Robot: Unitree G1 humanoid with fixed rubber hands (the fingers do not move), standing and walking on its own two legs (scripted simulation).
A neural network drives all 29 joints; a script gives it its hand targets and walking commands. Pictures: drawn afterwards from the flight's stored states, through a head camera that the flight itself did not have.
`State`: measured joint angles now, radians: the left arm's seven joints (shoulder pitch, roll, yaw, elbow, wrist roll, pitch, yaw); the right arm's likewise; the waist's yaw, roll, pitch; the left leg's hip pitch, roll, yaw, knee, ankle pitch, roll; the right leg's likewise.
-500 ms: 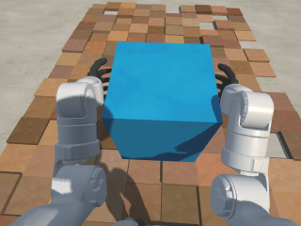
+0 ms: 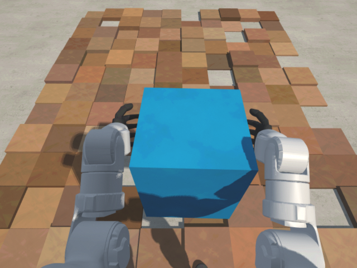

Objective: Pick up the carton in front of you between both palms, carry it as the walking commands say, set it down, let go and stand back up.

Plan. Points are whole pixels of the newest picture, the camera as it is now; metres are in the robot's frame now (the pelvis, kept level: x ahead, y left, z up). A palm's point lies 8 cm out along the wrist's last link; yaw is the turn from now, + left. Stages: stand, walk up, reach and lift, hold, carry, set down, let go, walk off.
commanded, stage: carry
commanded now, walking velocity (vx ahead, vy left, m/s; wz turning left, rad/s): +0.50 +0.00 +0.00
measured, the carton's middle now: (189, 157) +0.36 -0.01 +0.03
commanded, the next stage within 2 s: none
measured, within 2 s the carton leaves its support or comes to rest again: neither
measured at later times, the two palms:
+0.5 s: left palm (140, 50) +0.69 +0.14 +0.10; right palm (240, 57) +0.66 -0.16 +0.10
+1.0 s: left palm (149, 6) +1.03 +0.14 +0.09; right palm (223, 5) +1.05 -0.16 +0.08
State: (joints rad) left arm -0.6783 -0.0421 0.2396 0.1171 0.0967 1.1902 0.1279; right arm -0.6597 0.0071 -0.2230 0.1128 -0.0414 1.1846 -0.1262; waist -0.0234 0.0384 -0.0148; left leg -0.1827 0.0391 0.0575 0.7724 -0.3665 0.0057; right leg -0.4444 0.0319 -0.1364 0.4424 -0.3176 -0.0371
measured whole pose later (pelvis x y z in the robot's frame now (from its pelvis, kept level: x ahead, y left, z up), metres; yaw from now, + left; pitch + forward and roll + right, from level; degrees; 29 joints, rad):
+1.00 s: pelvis +0.69 -0.03 -0.01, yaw +1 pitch +4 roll +1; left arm -0.61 -0.01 0.19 0.10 0.03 1.16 0.13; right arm -0.60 0.03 -0.21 0.06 -0.09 1.19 -0.11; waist 0.07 -0.01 0.00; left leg -0.72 0.06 0.03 1.10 -0.32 0.02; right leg -0.25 0.05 -0.15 0.46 -0.30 -0.12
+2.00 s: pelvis +1.35 -0.05 +0.02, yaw +1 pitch +6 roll +0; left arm -0.71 -0.04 0.24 0.15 0.06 1.22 0.14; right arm -0.71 0.03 -0.28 0.12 -0.10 1.25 -0.13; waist 0.07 0.00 -0.05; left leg -0.60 0.03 0.06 0.60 -0.15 0.01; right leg -0.19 0.00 -0.12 0.47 -0.38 -0.04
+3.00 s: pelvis +2.00 -0.08 +0.00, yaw +0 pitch +3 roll +0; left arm -0.44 -0.05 0.14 -0.13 0.07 1.22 0.11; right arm -0.44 0.03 -0.13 -0.15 -0.06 1.24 -0.11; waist 0.02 0.02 -0.14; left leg -0.68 0.09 0.11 0.70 0.00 0.03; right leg 0.03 0.03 -0.15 0.31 -0.39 -0.05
